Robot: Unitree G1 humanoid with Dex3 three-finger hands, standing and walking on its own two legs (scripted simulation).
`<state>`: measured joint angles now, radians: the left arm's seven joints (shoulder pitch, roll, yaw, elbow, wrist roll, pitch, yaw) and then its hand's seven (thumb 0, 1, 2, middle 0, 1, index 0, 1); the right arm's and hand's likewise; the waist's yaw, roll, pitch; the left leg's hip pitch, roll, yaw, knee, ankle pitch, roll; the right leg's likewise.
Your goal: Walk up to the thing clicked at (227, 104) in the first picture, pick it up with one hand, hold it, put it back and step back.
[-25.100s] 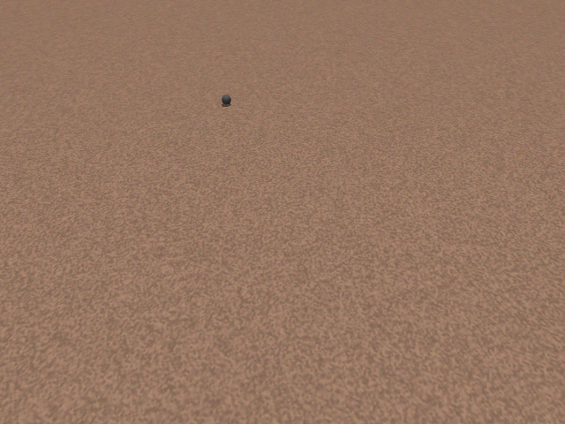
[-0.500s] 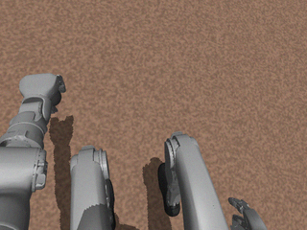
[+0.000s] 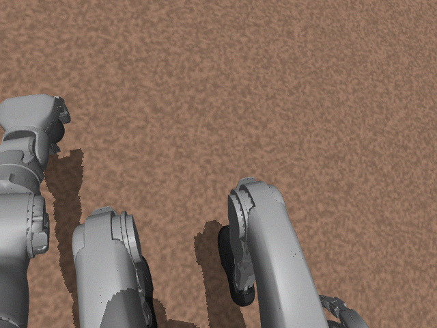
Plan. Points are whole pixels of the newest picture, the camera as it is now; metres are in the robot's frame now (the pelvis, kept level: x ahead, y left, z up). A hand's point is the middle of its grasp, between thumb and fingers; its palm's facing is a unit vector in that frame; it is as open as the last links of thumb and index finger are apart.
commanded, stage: crouch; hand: left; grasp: from above
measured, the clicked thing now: (46, 129) +0.50 +0.26 -0.19
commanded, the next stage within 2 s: lower in 0.10 s
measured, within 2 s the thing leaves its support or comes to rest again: rests again in 1.80 s
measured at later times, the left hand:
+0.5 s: hand (53, 141) +0.48 +0.25 -0.21, palm faces -0.49 -0.06 -0.87, open 7.9 cm
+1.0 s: hand (64, 143) +0.49 +0.25 -0.26, palm faces -0.49 -0.08 -0.87, open 7.9 cm
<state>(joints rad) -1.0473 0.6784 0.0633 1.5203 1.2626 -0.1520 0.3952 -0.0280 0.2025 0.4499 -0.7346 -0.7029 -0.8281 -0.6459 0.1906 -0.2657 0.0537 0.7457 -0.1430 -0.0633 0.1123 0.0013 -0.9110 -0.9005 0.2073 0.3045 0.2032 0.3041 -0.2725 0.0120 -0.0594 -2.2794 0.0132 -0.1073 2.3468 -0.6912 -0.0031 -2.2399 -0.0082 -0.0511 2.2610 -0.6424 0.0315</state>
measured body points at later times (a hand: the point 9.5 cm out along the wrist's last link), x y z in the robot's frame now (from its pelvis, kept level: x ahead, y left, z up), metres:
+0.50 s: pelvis +0.00 +0.00 -0.02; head +0.25 +0.07 +0.35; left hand +0.50 +0.26 -0.16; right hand +0.03 -0.27 -0.11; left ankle +0.08 +0.13 -0.31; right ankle +0.11 -0.13 -0.31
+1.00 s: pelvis +0.01 +0.00 -0.04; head +0.29 +0.07 +0.31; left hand +0.51 +0.25 -0.21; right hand +0.02 -0.26 -0.12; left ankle +0.08 +0.13 -0.31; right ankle +0.11 -0.13 -0.31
